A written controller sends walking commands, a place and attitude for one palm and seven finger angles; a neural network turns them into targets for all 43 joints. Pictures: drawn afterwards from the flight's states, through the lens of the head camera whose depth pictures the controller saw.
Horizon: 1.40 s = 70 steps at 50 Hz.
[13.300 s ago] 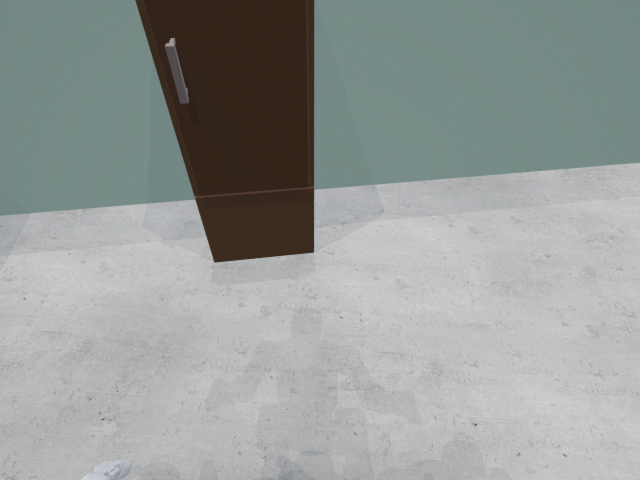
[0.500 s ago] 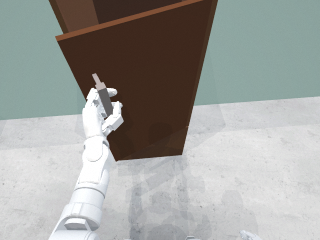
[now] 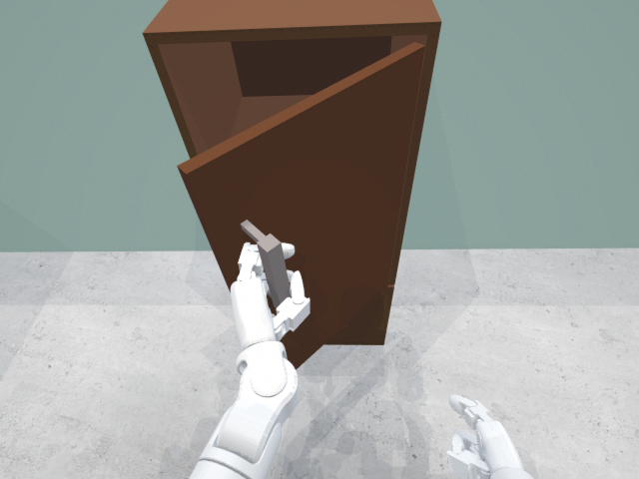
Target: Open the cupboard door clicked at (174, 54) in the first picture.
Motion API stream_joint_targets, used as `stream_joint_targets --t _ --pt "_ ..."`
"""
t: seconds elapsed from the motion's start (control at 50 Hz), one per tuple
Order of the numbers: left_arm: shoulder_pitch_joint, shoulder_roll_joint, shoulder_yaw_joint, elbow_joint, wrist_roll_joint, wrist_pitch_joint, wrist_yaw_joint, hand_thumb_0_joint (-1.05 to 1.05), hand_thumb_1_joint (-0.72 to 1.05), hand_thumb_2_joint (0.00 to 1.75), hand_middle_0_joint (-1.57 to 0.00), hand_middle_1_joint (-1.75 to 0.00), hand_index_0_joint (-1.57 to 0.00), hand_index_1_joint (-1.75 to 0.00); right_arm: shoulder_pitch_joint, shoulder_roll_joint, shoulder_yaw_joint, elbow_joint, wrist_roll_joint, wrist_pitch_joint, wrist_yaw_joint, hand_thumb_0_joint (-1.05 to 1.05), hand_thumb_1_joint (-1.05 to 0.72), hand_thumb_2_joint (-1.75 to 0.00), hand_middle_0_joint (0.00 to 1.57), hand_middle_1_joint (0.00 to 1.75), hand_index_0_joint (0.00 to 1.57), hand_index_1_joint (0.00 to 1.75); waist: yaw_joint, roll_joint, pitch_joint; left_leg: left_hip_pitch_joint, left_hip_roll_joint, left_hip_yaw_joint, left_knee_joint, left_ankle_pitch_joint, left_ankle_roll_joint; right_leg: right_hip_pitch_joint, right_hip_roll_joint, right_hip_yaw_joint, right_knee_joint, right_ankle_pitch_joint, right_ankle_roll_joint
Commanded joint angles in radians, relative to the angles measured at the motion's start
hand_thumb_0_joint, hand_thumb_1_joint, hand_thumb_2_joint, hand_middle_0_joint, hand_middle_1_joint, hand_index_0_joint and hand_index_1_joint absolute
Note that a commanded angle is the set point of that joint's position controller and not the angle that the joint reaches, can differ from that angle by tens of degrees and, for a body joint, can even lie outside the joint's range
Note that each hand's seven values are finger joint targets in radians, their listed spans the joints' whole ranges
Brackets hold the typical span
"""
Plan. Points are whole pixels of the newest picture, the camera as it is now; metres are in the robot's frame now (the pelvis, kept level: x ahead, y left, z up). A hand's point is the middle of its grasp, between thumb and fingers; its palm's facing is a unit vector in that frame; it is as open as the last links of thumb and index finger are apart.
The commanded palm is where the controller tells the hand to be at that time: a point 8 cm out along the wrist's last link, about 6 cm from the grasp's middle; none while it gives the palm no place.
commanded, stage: open thumb and fingers to let go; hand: left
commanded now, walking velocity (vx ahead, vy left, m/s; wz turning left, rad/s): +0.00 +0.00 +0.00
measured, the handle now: (267, 269) +0.36 +0.08 +0.07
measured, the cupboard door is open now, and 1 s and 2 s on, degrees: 45 42 46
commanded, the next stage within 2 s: slide the hand sideways off the handle in 0.78 s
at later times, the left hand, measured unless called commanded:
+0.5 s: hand (285, 299) +0.32 +0.05 +0.06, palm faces +0.35 -0.94 -0.06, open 12.8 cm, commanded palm +0.28 +0.09 +0.06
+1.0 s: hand (285, 315) +0.30 +0.05 +0.06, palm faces +0.05 -0.99 -0.11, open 16.2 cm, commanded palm +0.28 +0.07 +0.06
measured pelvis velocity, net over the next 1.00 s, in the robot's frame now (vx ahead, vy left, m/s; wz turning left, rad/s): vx -0.05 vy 0.05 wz -0.02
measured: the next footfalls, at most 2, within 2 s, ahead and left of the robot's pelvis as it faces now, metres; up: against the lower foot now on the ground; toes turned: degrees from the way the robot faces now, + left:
none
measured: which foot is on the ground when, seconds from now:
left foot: down 0.00-1.00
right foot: down 0.00-1.00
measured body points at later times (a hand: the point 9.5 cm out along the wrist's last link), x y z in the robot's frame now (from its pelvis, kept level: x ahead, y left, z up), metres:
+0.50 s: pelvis -0.03 +0.00 -0.01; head +0.01 -0.03 +0.44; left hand +0.30 +0.10 +0.07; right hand +0.12 -0.23 -0.13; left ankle -0.02 +0.17 -0.71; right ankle -0.03 -0.06 -0.71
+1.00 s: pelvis -0.05 +0.05 -0.02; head -0.01 +0.03 +0.43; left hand +0.30 +0.10 +0.07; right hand +0.10 -0.17 -0.13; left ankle -0.02 +0.17 -0.71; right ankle -0.03 -0.06 -0.71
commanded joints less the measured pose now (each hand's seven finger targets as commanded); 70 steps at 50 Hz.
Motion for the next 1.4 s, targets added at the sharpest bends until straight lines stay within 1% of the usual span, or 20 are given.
stream_joint_targets --t 0.0,0.06,0.12,0.24,0.34,0.4,0.52,0.6,0.7,0.74,0.86,0.88,0.9,0.92,0.98,1.04,1.08,1.12,1.24,1.38 --pt "-0.255 -0.133 0.102 -0.150 0.016 -0.075 0.053 0.00 0.69 0.81 -0.38 -1.33 -0.38 -1.33 -0.064 -0.054 -0.030 -0.101 -0.003 -0.053 -0.018 0.00 -0.90 -0.90 0.20 0.30 0.20 0.30 0.020 -0.176 -0.257 0.007 -0.071 0.031 0.016 0.254 0.041 0.156 -0.083 0.132 -0.139 0.603 0.101" --pt "-0.241 -0.141 0.082 -0.170 0.012 -0.088 0.024 0.00 0.48 0.72 -0.37 -1.30 -0.37 -1.30 -0.034 -0.062 -0.042 -0.103 -0.002 -0.049 -0.019 0.00 -0.90 -0.90 0.20 0.30 0.20 0.30 0.019 -0.194 -0.342 0.001 -0.074 0.037 0.019 0.301 0.038 0.233 -0.093 0.139 -0.102 0.804 0.111" --pt "-0.242 -0.143 0.056 -0.183 0.022 -0.107 -0.005 0.00 0.27 0.63 -0.35 -1.28 -0.35 -1.28 -0.014 -0.070 -0.049 -0.106 0.003 -0.043 -0.020 0.00 -0.90 -0.90 0.20 0.30 0.20 0.30 0.010 -0.185 -0.350 0.004 -0.070 0.036 0.020 0.315 0.041 0.230 -0.094 0.132 -0.088 0.833 0.111" --pt "-0.287 -0.109 0.081 -0.153 0.003 -0.150 -0.025 0.00 -0.15 0.45 -0.32 -1.24 -0.32 -1.24 -0.021 -0.082 -0.052 -0.096 0.007 -0.059 -0.031 0.00 -0.90 -0.90 0.20 0.30 0.20 0.30 -0.002 -0.229 -0.269 -0.029 -0.068 0.024 0.015 0.221 0.048 0.158 -0.096 0.158 -0.141 0.611 0.112" --pt "-0.319 -0.101 0.097 -0.120 0.014 -0.167 -0.010 0.00 -0.50 0.30 -0.30 -1.20 -0.30 -1.20 -0.025 -0.078 -0.052 -0.090 0.004 -0.068 -0.032 0.00 -0.90 -0.90 0.20 0.30 0.20 0.30 0.013 -0.176 -0.278 -0.039 -0.071 0.024 0.020 0.215 0.049 0.140 -0.097 0.171 -0.146 0.520 0.101" --pt "-0.376 -0.096 0.107 -0.078 0.019 -0.166 0.004 0.00 -0.50 0.30 -0.29 -1.15 -0.29 -1.15 -0.026 -0.080 -0.051 -0.083 0.003 -0.071 -0.036 0.00 -0.90 -0.90 0.20 0.30 0.20 0.30 0.002 -0.202 -0.264 -0.052 -0.071 0.023 0.021 0.194 0.051 0.112 -0.094 0.165 -0.150 0.461 0.102" --pt "-0.434 -0.128 0.084 -0.054 0.028 -0.175 0.024 0.00 -0.50 0.30 -0.24 -0.85 -0.24 -0.85 -0.027 -0.078 -0.055 -0.079 0.003 -0.079 -0.031 0.00 -0.90 -0.90 0.20 0.30 0.20 0.30 0.001 -0.166 -0.293 -0.026 -0.068 0.037 0.018 0.192 0.055 0.076 -0.070 0.124 -0.130 0.384 0.082" --pt "-0.493 -0.146 0.076 -0.003 0.035 -0.176 0.038 0.00 -0.50 0.30 -0.21 -0.65 -0.21 -0.65 -0.028 -0.081 -0.052 -0.070 0.002 -0.086 -0.028 0.00 -0.90 -0.90 0.20 0.30 0.20 0.30 -0.008 -0.152 -0.262 -0.028 -0.065 0.040 0.015 0.170 0.058 0.025 -0.054 0.100 -0.129 0.290 0.070" --pt "-0.545 -0.171 0.060 0.013 0.044 -0.170 0.065 0.00 -0.50 0.30 -0.17 -0.40 -0.17 -0.40 -0.038 -0.076 -0.052 -0.072 0.003 -0.088 -0.021 0.00 -0.90 -0.90 0.20 0.30 0.20 0.30 0.000 -0.097 -0.278 -0.009 -0.057 0.041 0.013 0.186 0.054 -0.009 -0.029 0.061 -0.092 0.239 0.046" --pt "-0.542 -0.188 0.057 0.037 0.040 -0.166 0.076 0.00 -0.50 0.30 -0.15 -0.30 -0.15 -0.30 -0.043 -0.075 -0.050 -0.073 0.002 -0.092 -0.015 0.00 -0.90 -0.90 0.20 0.30 0.20 0.30 0.006 -0.113 -0.271 -0.016 -0.055 0.037 0.011 0.175 0.052 -0.021 -0.022 0.048 -0.086 0.203 0.041" --pt "-0.637 -0.219 0.056 0.104 0.037 -0.152 0.109 0.00 -0.50 0.30 -0.15 -0.30 -0.15 -0.30 -0.058 -0.071 -0.044 -0.058 -0.003 -0.098 -0.011 0.00 -0.90 -0.90 0.20 0.30 0.20 0.30 0.003 -0.112 -0.269 -0.032 -0.052 0.027 0.010 0.144 0.049 -0.063 -0.010 0.030 -0.060 0.146 0.034" --pt "-0.606 -0.133 -0.191 0.100 0.159 -0.190 -0.112 0.00 -0.50 0.30 -0.15 -0.30 -0.15 -0.30 0.039 -0.108 -0.050 -0.047 0.000 -0.078 -0.018 0.00 -0.90 -0.90 0.20 0.30 0.20 0.30 -0.099 -0.179 -0.195 -0.007 -0.054 0.027 0.028 0.175 0.075 -0.101 -0.012 0.058 -0.045 0.267 0.035" --pt "-0.664 -0.066 -0.119 0.005 0.119 -0.248 -0.227 0.00 -0.50 0.30 -0.15 -0.30 -0.15 -0.30 0.049 -0.110 -0.058 -0.092 0.013 -0.084 -0.025 0.00 -0.90 -0.90 0.20 0.30 0.20 0.30 -0.059 -0.117 -0.317 0.017 -0.061 0.032 0.036 0.204 0.079 -0.062 -0.021 0.064 -0.030 0.318 0.029" --pt "-0.674 -0.042 -0.122 0.004 0.113 -0.285 -0.292 0.00 -0.50 0.30 -0.15 -0.30 -0.15 -0.30 0.058 -0.108 -0.058 -0.098 0.017 -0.087 -0.033 0.00 -0.90 -0.90 0.20 0.30 0.20 0.30 -0.055 -0.112 -0.359 0.042 -0.064 0.029 0.040 0.226 0.084 -0.036 -0.022 0.068 -0.014 0.354 0.027" --pt "-0.672 -0.091 -0.176 -0.025 0.032 -0.338 -0.456 0.00 -0.50 0.30 -0.15 -0.30 -0.15 -0.30 0.071 -0.104 -0.047 -0.126 0.048 -0.118 -0.040 0.00 -0.90 -0.90 0.20 0.30 0.20 0.30 -0.068 -0.056 -0.339 0.086 -0.055 0.013 0.031 0.180 0.081 -0.083 -0.017 0.057 -0.015 0.285 0.030" --pt "-0.648 -0.123 -0.123 0.030 -0.110 -0.303 -0.478 0.00 -0.50 0.30 -0.15 -0.30 -0.15 -0.30 0.047 -0.108 -0.031 -0.139 0.075 -0.141 -0.049 0.00 -0.90 -0.90 0.20 0.30 0.20 0.30 -0.057 -0.091 -0.229 0.066 -0.054 -0.002 -0.025 0.046 0.071 -0.108 -0.002 0.038 -0.070 0.130 0.042" --pt "-0.619 -0.109 -0.064 0.050 -0.150 -0.271 -0.443 0.00 -0.50 0.30 -0.15 -0.30 -0.15 -0.30 0.044 -0.117 -0.027 -0.137 0.078 -0.147 -0.050 0.00 -0.90 -0.90 0.20 0.30 0.20 0.30 -0.040 -0.142 -0.198 0.049 -0.054 -0.007 -0.059 0.021 0.066 -0.089 0.001 0.028 -0.085 0.100 0.047" --pt "-0.571 -0.066 -0.007 0.045 -0.142 -0.259 -0.397 0.00 -0.50 0.30 -0.15 -0.30 -0.15 -0.30 0.043 -0.121 -0.027 -0.139 0.073 -0.146 -0.043 0.00 -0.90 -0.90 0.20 0.30 0.20 0.30 -0.013 -0.147 -0.212 0.035 -0.057 0.003 -0.065 0.037 0.062 -0.065 -0.002 0.029 -0.080 0.103 0.048" --pt "-0.462 -0.028 -0.001 0.003 -0.022 -0.308 -0.324 0.00 -0.50 0.30 -0.15 -0.30 -0.15 -0.30 0.053 -0.119 -0.036 -0.159 0.047 -0.137 -0.006 0.00 -0.90 -0.90 0.20 0.30 0.20 0.30 0.007 -0.127 -0.227 0.020 -0.054 0.027 -0.043 0.084 0.066 -0.058 -0.007 0.036 -0.056 0.136 0.039" --pt "-0.279 0.028 0.026 -0.108 -0.038 -0.306 -0.369 0.00 -0.50 0.30 -0.15 -0.30 -0.15 -0.30 0.026 -0.119 -0.033 -0.204 0.056 -0.120 -0.014 0.00 -0.90 -0.90 0.20 0.30 0.20 0.30 0.041 -0.125 -0.219 0.020 -0.055 0.051 -0.059 0.098 0.070 0.014 -0.005 0.055 -0.085 0.165 0.036"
